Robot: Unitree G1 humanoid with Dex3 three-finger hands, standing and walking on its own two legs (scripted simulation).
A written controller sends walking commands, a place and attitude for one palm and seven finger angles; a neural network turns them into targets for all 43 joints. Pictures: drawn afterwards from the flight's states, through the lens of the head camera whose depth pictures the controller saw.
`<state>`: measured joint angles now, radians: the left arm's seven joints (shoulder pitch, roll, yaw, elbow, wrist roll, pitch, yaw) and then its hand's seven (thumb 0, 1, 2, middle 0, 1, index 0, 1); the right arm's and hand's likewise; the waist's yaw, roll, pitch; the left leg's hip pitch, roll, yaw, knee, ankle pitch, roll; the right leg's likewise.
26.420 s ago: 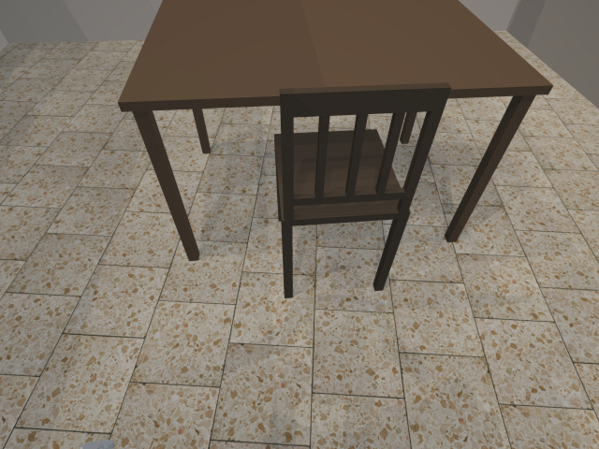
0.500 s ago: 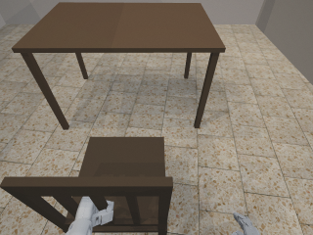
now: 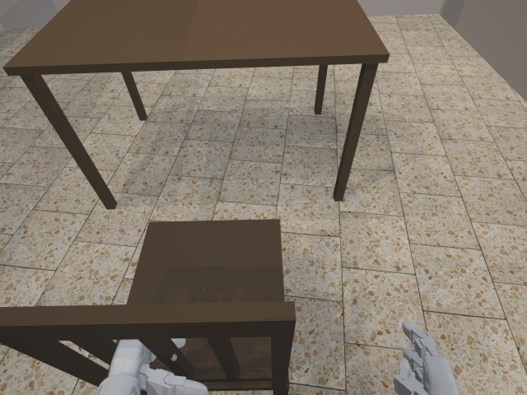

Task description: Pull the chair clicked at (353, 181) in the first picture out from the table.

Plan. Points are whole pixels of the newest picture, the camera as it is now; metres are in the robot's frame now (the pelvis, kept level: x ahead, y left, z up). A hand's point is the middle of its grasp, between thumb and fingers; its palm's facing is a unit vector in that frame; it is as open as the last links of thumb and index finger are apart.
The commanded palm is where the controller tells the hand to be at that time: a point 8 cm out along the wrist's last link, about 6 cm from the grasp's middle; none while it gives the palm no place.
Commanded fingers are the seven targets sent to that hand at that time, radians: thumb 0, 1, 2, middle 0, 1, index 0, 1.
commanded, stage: open the thumb and straighten the fingers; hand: left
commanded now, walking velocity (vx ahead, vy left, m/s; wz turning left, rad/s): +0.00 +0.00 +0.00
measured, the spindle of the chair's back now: (171, 356) +0.20 +0.16 -0.07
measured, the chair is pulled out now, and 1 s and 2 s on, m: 0.64 0.64 0.63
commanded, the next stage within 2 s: draw the fingers out of the gap in 0.28 s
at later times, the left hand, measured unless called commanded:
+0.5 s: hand (169, 371) +0.18 +0.15 -0.05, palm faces +0.05 -0.99 -0.16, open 17.4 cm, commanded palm +0.14 +0.20 -0.02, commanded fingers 0.00 -0.55 0.20 0.00 0.00 0.00 0.00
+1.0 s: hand out of the picture +0.11 +0.15 -0.05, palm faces +0.06 -0.99 -0.15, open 17.5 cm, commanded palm +0.06 +0.20 -0.02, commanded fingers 0.00 -0.55 0.20 0.00 0.00 0.00 0.00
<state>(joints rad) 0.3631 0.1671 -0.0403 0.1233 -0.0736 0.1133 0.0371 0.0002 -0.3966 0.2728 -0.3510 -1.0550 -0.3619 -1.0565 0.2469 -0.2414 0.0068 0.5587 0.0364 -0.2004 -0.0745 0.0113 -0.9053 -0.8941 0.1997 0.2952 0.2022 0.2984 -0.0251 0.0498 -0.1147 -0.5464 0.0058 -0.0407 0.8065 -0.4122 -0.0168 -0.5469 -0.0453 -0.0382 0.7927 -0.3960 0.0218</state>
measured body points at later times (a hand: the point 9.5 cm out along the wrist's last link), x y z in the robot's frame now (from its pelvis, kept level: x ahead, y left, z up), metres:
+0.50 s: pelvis +0.02 +0.00 -0.02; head +0.05 -0.01 +0.43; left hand +0.17 +0.20 -0.03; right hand +0.20 -0.24 -0.09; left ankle -0.01 +0.13 -0.71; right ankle +0.00 -0.13 -0.71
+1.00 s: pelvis +0.01 +0.01 -0.03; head +0.03 +0.00 +0.42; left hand +0.10 +0.20 -0.03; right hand +0.21 -0.22 -0.09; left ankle -0.01 +0.13 -0.71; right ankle +0.00 -0.13 -0.71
